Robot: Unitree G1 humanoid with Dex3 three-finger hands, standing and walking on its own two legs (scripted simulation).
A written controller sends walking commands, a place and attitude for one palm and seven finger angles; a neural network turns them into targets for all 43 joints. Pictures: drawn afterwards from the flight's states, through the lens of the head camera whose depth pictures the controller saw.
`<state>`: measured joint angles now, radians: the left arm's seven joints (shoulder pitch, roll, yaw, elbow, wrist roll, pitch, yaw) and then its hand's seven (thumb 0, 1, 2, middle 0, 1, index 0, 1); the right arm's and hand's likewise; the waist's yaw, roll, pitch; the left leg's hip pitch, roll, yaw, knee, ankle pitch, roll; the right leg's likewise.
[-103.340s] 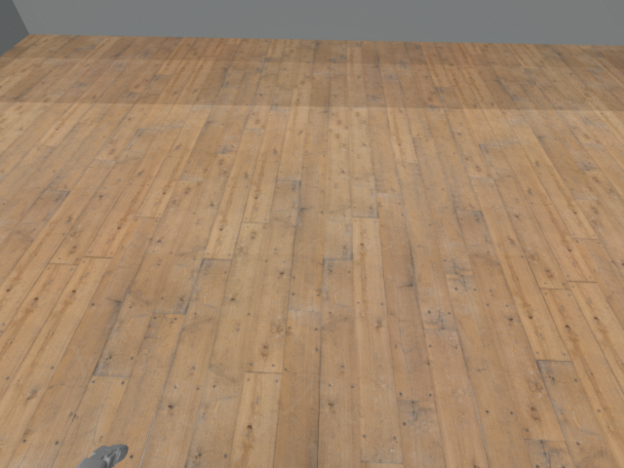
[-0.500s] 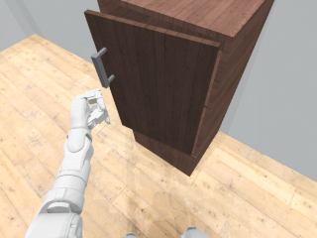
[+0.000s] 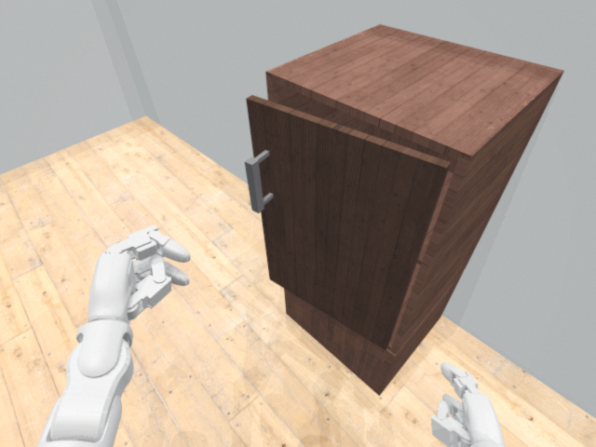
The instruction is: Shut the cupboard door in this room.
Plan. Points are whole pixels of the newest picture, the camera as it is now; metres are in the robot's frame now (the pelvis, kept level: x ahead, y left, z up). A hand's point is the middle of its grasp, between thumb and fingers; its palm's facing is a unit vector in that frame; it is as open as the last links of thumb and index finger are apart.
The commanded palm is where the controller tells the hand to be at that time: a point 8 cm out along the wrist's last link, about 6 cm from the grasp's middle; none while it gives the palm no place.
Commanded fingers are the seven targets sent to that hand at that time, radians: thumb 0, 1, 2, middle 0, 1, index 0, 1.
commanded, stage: draw the hand back to the body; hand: left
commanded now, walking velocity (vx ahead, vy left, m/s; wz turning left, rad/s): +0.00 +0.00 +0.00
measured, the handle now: (261, 181) +0.64 +0.15 -0.01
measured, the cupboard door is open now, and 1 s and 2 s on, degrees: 8 8 8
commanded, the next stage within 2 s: step back with the hand held close in 0.78 s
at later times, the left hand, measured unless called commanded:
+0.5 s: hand (32, 316) +0.19 +0.28 +0.18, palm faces +0.51 -0.74 -0.44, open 6.8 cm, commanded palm +0.15 +0.30 +0.18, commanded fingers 0.00 0.90 0.90 -0.20 -0.30 -0.20 -0.30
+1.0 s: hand (50, 314) +0.19 +0.27 +0.17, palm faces +0.47 -0.77 -0.44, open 7.4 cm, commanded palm +0.14 +0.30 +0.18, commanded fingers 0.00 0.90 0.90 -0.20 -0.30 -0.20 -0.30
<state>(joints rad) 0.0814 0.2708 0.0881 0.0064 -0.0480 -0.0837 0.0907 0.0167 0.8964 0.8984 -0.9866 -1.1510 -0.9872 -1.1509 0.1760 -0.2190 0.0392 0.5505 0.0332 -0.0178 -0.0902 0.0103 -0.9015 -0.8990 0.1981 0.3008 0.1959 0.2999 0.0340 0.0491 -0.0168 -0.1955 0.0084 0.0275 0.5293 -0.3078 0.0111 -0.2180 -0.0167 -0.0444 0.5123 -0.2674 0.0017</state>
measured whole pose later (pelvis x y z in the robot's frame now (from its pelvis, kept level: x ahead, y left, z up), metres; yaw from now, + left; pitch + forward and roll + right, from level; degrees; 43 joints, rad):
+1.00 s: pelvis +0.00 +0.00 +0.01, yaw -1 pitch -2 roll -1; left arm 0.46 0.34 0.38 -0.34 -0.04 -0.14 0.12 0.01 0.89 0.90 -0.21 -0.30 -0.21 -0.30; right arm 0.21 -0.23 0.01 0.63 0.00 -0.10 -0.07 0.01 -0.90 -0.90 0.20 0.30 0.20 0.30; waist 0.04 0.09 0.00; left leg -0.15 0.03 0.03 0.46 -0.27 0.01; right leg -0.15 0.00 -0.04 0.39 -0.20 0.00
